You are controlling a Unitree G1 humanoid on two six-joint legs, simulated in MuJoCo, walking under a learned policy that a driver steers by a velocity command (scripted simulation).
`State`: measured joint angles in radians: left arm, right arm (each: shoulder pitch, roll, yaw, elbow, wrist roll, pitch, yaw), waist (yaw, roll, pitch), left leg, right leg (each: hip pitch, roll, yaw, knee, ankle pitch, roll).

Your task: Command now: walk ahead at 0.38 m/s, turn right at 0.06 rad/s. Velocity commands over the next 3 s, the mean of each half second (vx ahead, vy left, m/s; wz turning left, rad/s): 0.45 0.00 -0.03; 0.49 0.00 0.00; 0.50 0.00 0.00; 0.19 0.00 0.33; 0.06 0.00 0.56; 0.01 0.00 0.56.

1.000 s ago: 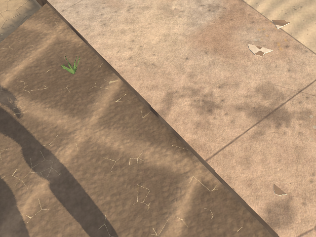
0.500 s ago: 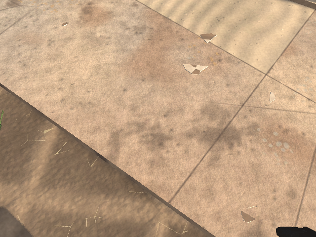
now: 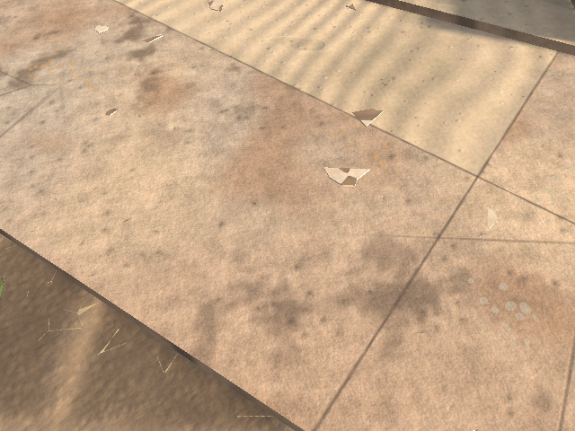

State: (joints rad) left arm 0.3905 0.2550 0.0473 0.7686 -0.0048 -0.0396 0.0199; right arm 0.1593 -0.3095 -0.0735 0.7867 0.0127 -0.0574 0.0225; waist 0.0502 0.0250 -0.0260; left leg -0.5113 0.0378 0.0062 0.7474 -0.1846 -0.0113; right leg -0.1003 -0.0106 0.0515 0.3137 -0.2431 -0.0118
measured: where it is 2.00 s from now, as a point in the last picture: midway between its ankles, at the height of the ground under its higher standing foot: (301, 273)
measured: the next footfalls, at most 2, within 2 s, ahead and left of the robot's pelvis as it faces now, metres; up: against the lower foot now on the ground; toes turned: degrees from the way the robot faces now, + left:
left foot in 0.14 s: +0.16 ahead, +0.14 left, +0.00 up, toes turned +2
right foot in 0.60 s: +0.48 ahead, -0.10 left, +0.04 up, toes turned -1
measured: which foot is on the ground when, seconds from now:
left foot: up 0.00-0.12, down 0.14-0.66, up 0.68-1.00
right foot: down 0.00-0.16, up 0.18-0.58, down 0.60-1.00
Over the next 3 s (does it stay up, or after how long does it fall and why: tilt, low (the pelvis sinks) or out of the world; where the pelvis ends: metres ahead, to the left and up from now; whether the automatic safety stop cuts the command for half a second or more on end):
stays up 0.94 0.11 0.02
